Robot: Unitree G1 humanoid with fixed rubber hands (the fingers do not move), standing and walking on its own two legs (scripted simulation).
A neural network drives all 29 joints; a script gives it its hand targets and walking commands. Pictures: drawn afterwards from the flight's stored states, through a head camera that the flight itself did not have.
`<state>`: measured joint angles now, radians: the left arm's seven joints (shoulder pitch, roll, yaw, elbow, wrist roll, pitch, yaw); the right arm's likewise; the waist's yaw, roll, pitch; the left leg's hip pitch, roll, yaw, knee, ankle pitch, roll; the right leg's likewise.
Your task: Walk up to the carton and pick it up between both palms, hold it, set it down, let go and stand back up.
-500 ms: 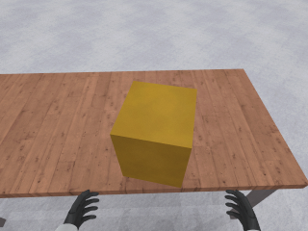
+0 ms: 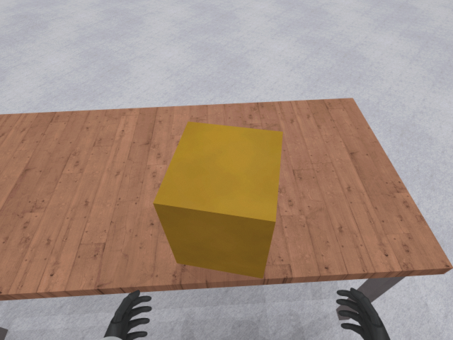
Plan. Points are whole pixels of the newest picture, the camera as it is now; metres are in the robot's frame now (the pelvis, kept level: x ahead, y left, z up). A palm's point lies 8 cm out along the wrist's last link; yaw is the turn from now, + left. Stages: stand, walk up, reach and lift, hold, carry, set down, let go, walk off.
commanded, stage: let go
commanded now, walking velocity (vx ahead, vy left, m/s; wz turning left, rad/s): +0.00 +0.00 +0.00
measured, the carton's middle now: (226, 201) +0.40 +0.04 -0.03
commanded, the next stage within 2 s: stand in 0.02 s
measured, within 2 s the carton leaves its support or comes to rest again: neither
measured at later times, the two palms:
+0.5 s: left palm out of the picture +0.06 +0.25 -0.11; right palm out of the picture +0.10 -0.23 -0.14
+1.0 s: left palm out of the picture -0.02 +0.24 -0.13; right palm out of the picture +0.06 -0.24 -0.14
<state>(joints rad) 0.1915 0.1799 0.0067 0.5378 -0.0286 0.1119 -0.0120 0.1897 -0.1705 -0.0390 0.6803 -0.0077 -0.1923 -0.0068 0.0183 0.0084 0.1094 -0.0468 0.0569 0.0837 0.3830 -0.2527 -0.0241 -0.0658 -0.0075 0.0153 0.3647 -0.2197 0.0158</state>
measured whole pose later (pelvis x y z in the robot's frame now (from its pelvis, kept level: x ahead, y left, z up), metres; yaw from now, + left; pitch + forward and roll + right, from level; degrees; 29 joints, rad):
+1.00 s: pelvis -0.01 -0.01 -0.01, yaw +9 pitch +1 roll +0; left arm 0.34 0.19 0.04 0.87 0.02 0.00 0.02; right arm 0.30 -0.20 -0.02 0.93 -0.02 0.01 0.01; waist 0.02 0.02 -0.01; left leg -0.26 0.01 -0.06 0.50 -0.26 -0.02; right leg -0.21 -0.06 -0.13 0.48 -0.28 0.01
